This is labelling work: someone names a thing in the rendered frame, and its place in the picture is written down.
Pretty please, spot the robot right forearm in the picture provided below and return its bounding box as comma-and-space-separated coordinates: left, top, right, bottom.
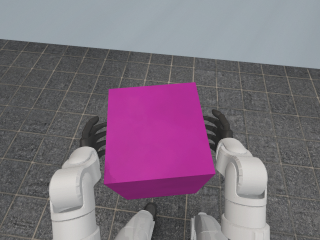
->
215, 137, 270, 240

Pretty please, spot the robot left forearm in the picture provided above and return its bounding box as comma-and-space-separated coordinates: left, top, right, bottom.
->
49, 146, 102, 240

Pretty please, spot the carton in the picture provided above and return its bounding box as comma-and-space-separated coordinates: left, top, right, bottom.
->
104, 82, 216, 200

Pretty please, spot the right robot hand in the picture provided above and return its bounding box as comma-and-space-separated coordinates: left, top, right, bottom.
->
203, 109, 233, 153

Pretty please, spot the robot left shin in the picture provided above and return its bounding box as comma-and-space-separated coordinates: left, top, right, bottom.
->
138, 210, 153, 219

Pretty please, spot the left robot hand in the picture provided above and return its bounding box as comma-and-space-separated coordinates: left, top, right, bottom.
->
79, 116, 107, 158

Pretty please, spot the right robot thigh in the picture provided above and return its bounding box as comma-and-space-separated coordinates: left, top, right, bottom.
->
190, 214, 228, 240

